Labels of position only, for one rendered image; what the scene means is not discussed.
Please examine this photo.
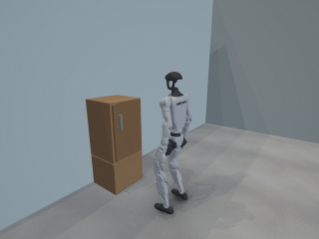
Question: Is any cupboard door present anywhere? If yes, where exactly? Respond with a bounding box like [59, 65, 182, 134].
[112, 100, 142, 162]

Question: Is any robot right upper arm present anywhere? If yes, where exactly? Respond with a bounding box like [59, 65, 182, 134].
[184, 94, 192, 121]

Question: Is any right robot forearm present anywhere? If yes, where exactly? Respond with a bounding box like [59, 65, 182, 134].
[181, 119, 192, 136]

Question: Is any handle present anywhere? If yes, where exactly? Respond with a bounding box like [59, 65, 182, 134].
[117, 115, 123, 130]

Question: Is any humanoid robot torso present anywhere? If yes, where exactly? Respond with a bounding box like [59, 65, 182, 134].
[167, 94, 186, 149]

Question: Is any robot left hand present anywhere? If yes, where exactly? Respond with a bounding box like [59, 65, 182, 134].
[155, 152, 166, 171]

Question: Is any left robot forearm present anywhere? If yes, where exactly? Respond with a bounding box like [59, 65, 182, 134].
[159, 122, 170, 153]

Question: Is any right robot shin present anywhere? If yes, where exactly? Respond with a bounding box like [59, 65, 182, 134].
[169, 161, 184, 194]

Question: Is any robot left upper arm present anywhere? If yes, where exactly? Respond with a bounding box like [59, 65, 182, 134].
[159, 97, 172, 129]

